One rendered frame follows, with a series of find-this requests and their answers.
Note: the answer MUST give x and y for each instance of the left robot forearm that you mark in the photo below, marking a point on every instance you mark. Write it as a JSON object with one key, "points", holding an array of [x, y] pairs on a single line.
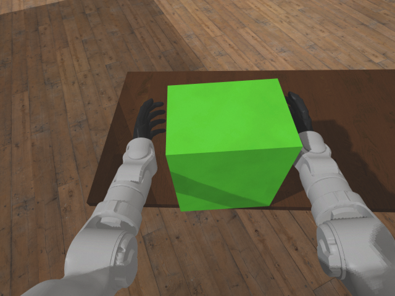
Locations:
{"points": [[127, 194]]}

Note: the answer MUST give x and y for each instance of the robot left upper arm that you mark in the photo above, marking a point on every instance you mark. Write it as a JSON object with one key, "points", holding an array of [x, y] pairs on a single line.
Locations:
{"points": [[100, 262]]}

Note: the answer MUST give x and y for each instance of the carton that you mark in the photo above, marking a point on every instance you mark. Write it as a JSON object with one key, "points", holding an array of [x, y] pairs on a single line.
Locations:
{"points": [[229, 144]]}

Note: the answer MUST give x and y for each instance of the robot left hand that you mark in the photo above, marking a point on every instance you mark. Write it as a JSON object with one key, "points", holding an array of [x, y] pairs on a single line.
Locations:
{"points": [[144, 124]]}

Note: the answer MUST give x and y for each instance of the robot right hand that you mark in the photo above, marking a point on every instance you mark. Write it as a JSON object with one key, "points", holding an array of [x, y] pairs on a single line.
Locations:
{"points": [[299, 112]]}

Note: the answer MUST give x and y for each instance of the robot right upper arm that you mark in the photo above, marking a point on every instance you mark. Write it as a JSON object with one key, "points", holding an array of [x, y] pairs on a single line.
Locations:
{"points": [[360, 253]]}

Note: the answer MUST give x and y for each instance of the table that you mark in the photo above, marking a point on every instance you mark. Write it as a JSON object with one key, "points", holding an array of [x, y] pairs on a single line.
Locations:
{"points": [[353, 111]]}

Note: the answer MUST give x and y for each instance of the right robot forearm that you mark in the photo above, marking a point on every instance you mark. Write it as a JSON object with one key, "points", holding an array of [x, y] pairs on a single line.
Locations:
{"points": [[325, 186]]}

